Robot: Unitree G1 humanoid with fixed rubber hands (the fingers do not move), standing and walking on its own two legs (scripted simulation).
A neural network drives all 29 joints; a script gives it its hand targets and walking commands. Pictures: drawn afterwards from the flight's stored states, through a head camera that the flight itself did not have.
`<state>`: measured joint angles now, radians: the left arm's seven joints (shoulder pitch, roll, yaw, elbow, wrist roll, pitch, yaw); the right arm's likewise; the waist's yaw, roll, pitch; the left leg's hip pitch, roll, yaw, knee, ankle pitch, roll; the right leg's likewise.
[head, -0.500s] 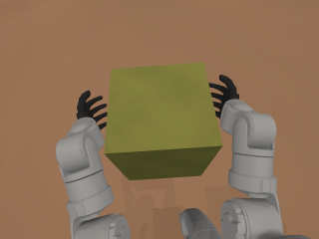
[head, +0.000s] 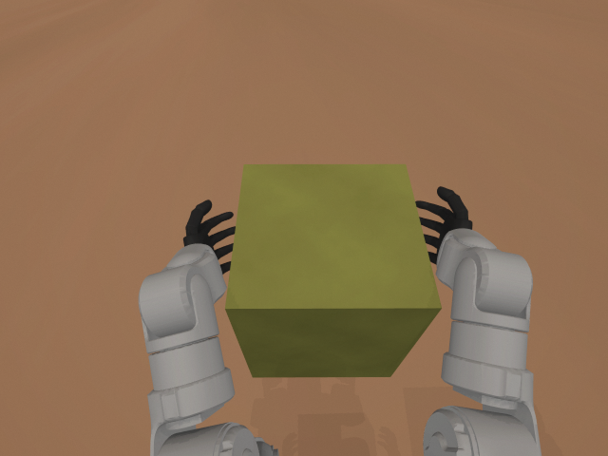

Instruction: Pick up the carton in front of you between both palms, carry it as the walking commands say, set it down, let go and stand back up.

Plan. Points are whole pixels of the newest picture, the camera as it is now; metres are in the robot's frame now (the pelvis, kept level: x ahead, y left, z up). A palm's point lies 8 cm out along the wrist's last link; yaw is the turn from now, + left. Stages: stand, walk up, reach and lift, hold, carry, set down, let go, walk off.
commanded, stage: carry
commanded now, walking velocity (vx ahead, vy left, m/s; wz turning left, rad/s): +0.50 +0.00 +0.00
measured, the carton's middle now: (323, 279) +0.35 -0.01 +0.03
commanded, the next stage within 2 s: none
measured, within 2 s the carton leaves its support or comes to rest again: neither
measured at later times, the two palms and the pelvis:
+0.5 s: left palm (195, 148) +0.58 +0.19 +0.09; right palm (374, 136) +0.57 -0.11 +0.10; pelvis +0.34 +0.05 +0.00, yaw -2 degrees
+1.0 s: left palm (232, 66) +0.87 +0.16 +0.09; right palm (367, 57) +0.88 -0.14 +0.08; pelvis +0.66 +0.00 +0.00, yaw +1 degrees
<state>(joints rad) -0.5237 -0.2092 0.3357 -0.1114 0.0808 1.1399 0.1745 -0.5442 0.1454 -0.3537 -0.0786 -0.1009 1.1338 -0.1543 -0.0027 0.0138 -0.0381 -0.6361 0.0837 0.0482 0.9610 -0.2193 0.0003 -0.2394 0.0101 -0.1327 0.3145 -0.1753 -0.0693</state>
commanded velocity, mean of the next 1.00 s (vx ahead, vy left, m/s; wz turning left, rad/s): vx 0.50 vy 0.00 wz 0.00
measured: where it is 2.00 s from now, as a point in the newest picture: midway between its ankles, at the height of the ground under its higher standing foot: (298, 193)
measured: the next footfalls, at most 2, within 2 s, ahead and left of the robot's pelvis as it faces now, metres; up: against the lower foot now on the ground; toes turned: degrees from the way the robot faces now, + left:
left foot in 0.22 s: +0.32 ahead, +0.15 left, +0.00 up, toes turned +10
right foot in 0.68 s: +0.67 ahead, -0.09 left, +0.00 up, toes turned -11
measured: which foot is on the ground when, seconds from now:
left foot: up 0.00-0.20, down 0.22-0.72, up 0.74-1.00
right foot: down 0.00-0.24, up 0.26-0.66, down 0.68-1.00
